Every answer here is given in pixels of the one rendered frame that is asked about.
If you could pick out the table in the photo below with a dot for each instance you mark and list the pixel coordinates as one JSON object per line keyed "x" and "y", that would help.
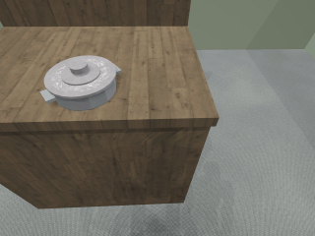
{"x": 143, "y": 145}

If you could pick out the knob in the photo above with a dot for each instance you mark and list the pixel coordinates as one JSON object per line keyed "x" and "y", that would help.
{"x": 78, "y": 67}

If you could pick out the lid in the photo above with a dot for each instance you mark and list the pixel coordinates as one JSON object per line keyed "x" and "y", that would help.
{"x": 60, "y": 82}

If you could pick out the pot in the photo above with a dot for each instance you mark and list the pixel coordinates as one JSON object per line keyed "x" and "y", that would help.
{"x": 86, "y": 103}

